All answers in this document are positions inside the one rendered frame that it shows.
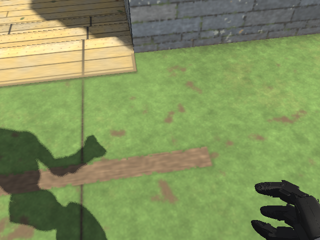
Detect stairs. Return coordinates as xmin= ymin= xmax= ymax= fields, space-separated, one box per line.
xmin=0 ymin=13 xmax=130 ymax=48

